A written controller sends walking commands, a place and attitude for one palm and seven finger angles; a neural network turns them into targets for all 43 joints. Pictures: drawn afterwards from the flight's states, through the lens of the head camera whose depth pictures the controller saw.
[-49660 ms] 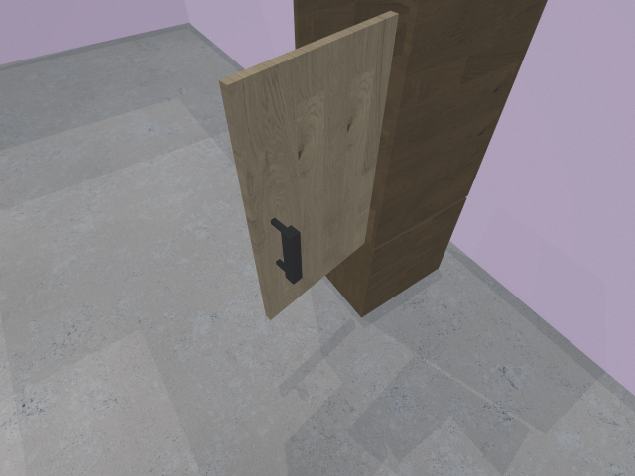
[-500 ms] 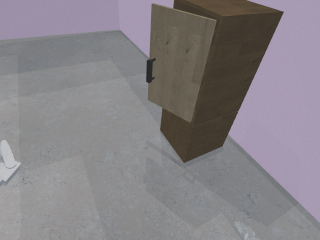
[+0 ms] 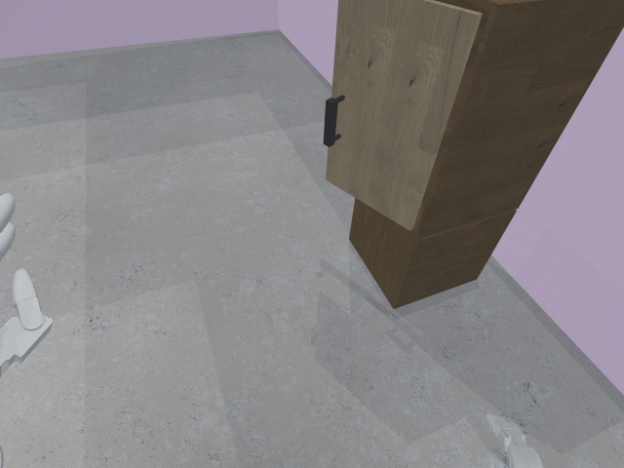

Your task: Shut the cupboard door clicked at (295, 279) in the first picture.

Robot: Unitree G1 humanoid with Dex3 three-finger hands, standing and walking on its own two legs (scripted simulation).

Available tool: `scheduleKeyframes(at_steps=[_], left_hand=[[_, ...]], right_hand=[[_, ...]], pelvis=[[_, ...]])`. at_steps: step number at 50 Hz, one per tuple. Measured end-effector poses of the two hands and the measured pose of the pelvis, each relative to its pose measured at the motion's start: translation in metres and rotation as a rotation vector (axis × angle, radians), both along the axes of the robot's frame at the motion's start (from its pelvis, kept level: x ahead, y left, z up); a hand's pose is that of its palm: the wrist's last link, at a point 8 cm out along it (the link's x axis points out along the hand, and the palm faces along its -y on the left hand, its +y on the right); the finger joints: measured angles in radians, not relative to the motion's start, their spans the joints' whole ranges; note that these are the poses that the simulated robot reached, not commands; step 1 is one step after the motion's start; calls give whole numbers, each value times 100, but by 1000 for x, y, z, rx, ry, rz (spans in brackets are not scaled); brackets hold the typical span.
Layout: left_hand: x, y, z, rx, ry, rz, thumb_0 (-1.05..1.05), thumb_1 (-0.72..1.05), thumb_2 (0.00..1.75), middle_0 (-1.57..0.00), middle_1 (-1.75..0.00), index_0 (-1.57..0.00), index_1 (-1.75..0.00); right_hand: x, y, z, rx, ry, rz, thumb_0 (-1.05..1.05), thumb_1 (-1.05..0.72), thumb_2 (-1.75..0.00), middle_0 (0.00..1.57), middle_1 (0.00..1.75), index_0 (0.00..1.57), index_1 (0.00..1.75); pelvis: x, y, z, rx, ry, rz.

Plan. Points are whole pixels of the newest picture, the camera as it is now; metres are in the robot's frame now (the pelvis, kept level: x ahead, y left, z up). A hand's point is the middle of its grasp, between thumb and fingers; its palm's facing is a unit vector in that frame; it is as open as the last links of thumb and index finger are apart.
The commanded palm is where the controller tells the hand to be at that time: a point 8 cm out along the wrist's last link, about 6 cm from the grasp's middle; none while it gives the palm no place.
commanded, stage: stop stepping back and stand still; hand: left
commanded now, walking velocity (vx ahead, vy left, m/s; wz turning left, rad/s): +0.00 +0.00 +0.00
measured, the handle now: (335, 120) +1.03 +0.00 -0.09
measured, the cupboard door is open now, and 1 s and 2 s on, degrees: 24 24 24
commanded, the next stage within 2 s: let the arm hang, fingers relaxed in 1.00 s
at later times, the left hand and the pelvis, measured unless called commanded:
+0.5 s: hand (26, 301) +0.22 +0.29 +0.17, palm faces +0.42 -0.79 -0.44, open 7.4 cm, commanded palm +0.16 +0.33 +0.19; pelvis +0.02 +0.03 +0.01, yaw -1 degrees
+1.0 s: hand (0, 323) +0.20 +0.30 +0.17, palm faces +0.44 -0.80 -0.42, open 7.4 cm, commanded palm +0.14 +0.34 +0.19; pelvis +0.00 +0.04 +0.01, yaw -1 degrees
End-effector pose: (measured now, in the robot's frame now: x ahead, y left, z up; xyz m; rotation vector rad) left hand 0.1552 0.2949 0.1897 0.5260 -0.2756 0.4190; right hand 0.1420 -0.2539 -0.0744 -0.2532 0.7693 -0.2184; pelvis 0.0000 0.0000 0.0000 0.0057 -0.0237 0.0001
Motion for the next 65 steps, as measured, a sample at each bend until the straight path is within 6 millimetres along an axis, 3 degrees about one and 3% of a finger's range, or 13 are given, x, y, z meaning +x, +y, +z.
scheduleKeyframes(at_steps=[6, 11, 17, 34, 45, 55, 57, 60, 62, 65], left_hand=[[19, 10, 7, 32, 18, -6, 1, 89, 89, -21, -30, -21, -30], [28, 13, 3, 14, 45, -24, 1, 89, 89, -21, -30, -21, -30], [29, 22, -5, -11, 79, -17, 1, 89, 89, -21, -30, -22, -30], [15, 41, -7, -25, 85, -7, 1, 89, 89, -21, -30, -21, -30], [2, 45, -7, -47, 73, 12, 1, 89, 89, -21, -30, -21, -30], [4, 45, -10, -58, 84, 26, 1, 89, 89, -21, -30, -21, -30], [13, 46, -34, -53, 178, 0, 1, 90, 90, -20, -30, -21, -30], [24, 48, -115, -152, 528, -3, 0, 90, 90, -20, -30, -20, -30], [14, 40, -176, -230, 785, 3, 0, 91, 90, -20, -30, -20, -29], [-22, 17, -250, -341, 1109, 5, 0, 91, 89, -20, -30, -20, -29]], right_hand=[[34, 30, 10, 64, -78, 36, 1, -90, -90, 20, 30, 20, 29], [44, 49, 10, 99, -81, 53, 1, -90, -90, 20, 30, 20, 29], [36, 57, 6, 94, -35, 46, 1, -90, -90, 20, 30, 20, 30], [-1, 54, 5, 48, 13, 0, 1, -90, -90, 20, 30, 20, 29], [-2, 63, 8, 55, -14, 23, 1, -90, -90, 20, 30, 20, 29], [3, 67, 8, 68, -20, 39, 1, -90, -90, 20, 30, 20, 29], [5, 64, -1, 77, -7, 94, 1, -90, -90, 20, 30, 20, 29], [2, 54, -20, 76, 69, 133, 1, -90, -90, 20, 30, 20, 30], [-6, 46, -29, 71, 115, 116, 1, -90, -90, 20, 30, 20, 30], [-29, 34, -33, 55, 190, 70, 1, -90, -90, 20, 30, 20, 30]], pelvis=[[12, 7, 3, -9, 26, -11], [19, 13, 4, -13, 39, -14], [21, 21, 4, -17, 44, -13], [8, 36, 8, -29, 46, -11], [0, 39, 9, -32, 38, -9], [0, 39, 10, -32, 42, -8], [-2, 41, 7, -34, 49, 1], [-6, 46, 3, -31, 47, 1], [-8, 48, 2, -25, 41, -2], [-10, 47, 1, -13, 28, -9]])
